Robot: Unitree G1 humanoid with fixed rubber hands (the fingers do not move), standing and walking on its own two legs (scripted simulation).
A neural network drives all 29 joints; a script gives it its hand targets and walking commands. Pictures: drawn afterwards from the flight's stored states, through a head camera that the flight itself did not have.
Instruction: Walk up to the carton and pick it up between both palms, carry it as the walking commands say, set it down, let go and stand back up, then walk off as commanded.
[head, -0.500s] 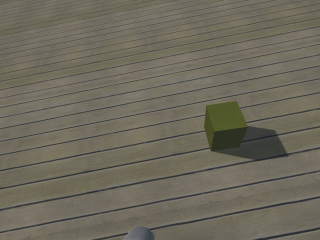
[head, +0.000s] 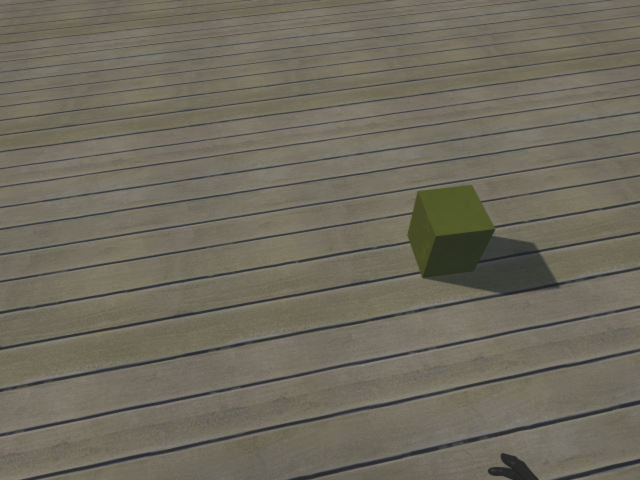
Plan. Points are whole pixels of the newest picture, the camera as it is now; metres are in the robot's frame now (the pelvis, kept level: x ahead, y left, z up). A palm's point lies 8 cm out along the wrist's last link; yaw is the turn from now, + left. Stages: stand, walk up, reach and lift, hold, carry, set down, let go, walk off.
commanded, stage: walk off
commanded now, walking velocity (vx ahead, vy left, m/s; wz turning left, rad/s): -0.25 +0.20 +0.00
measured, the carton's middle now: (446, 232) +0.98 -0.43 -0.64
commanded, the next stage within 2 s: stand in 1.82 s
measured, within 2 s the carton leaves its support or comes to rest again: neither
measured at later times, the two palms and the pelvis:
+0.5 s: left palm out of the picture -0.09 +0.42 -0.12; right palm out of the picture -0.05 -0.16 -0.13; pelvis -0.14 +0.12 -0.01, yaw +1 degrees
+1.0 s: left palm out of the picture -0.24 +0.48 -0.09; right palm out of the picture -0.22 -0.05 -0.15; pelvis -0.27 +0.21 +0.01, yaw +0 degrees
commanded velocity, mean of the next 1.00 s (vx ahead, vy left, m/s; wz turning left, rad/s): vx -0.25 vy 0.20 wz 0.00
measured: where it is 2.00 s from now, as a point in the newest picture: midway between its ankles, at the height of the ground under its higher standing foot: outside the picture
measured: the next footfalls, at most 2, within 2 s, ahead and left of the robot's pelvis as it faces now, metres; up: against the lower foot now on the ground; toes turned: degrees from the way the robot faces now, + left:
right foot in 0.04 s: -0.02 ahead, -0.08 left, +0.00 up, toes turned -4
left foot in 0.50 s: -0.12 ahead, +0.27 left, +0.00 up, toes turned +3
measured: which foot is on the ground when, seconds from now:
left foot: down 0.00-0.04, up 0.06-0.48, down 0.50-0.86, up 0.88-1.00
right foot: up 0.00-0.02, down 0.04-0.48, up 0.50-0.84, down 0.86-1.00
